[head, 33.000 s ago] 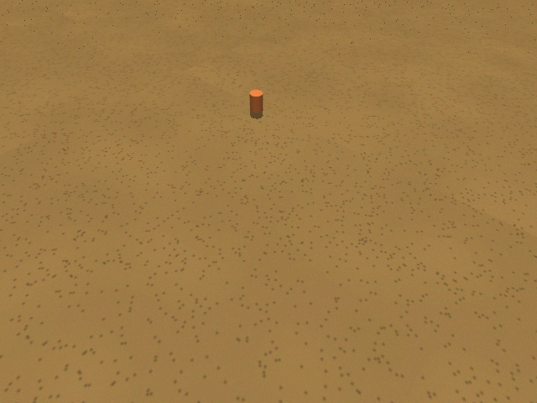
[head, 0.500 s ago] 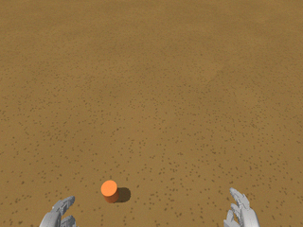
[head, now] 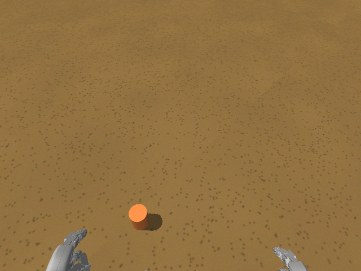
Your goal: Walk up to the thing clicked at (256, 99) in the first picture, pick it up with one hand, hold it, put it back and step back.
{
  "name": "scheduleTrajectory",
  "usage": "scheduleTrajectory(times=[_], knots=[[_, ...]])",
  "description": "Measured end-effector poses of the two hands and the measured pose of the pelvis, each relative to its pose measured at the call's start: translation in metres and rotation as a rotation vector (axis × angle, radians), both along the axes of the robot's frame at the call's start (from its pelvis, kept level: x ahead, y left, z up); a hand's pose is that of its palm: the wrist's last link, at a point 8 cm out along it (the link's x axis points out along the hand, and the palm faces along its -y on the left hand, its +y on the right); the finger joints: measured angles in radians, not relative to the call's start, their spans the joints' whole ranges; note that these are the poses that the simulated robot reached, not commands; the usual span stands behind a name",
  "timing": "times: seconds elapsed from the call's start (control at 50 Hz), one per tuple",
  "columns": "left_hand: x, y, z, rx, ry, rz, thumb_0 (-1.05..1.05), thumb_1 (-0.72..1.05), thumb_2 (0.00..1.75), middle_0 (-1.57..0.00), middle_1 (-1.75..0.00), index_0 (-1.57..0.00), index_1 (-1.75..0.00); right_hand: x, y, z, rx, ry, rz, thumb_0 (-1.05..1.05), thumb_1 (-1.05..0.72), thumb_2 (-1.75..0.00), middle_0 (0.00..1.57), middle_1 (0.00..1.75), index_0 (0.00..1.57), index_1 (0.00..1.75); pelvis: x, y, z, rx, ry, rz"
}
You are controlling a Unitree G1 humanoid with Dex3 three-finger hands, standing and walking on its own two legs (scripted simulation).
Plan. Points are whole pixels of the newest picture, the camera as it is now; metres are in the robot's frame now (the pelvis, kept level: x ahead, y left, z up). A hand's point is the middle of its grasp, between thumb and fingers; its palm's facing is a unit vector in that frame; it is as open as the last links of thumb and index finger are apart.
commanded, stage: stand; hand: left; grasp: from above
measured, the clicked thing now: (139, 217) +0.48 +0.20 -0.67
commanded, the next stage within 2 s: none
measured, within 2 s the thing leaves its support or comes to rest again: neither
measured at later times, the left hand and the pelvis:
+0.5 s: hand out of the picture +0.04 +0.24 -0.12, palm faces +0.05 -0.95 -0.32, open 7.4 cm; pelvis -0.01 +0.01 +0.04, yaw +1 degrees
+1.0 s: hand out of the picture +0.03 +0.23 -0.12, palm faces +0.03 -0.94 -0.34, open 7.4 cm; pelvis -0.01 -0.01 +0.05, yaw +1 degrees
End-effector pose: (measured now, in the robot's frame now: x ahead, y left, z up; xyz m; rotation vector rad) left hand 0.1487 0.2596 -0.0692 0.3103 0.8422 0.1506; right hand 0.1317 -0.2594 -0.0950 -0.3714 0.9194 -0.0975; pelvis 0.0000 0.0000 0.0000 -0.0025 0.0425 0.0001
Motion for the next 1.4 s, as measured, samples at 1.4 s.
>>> scheduleTrajectory(times=[1.4], knots=[[-0.069,0.015,-0.003,-0.011,0.371,0.162,0.00,0.90,0.90,-0.20,-0.30,-0.20,-0.30,-0.044,-0.032,0.016,0.021,0.292,-0.149,0.01,-0.91,-0.89,0.20,0.30,0.20,0.30,0.018,-0.010,0.050,0.001,-0.103,0.014]])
